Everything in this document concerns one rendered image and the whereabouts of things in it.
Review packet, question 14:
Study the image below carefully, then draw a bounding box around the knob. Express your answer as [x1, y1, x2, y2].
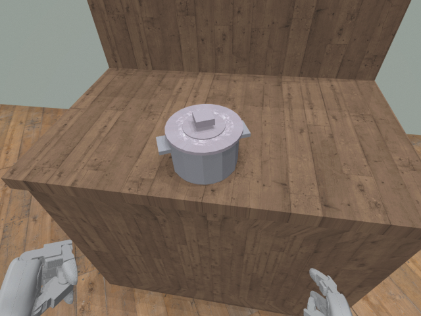
[192, 109, 215, 128]

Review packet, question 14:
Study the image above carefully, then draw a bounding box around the table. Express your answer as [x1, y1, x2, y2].
[1, 0, 421, 316]

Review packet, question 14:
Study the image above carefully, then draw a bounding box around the pot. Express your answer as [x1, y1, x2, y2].
[156, 121, 251, 185]

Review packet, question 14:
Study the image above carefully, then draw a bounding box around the robot left hand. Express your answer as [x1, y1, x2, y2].
[0, 240, 78, 316]

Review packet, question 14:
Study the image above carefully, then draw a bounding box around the robot right hand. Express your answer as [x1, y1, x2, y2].
[303, 268, 353, 316]

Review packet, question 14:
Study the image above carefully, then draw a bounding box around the lid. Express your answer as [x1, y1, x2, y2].
[164, 104, 243, 155]

